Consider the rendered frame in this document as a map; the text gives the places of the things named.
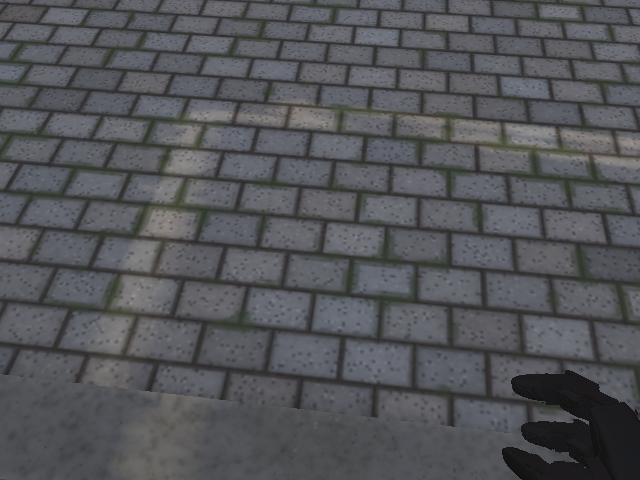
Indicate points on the robot right hand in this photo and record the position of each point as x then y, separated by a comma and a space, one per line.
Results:
609, 447

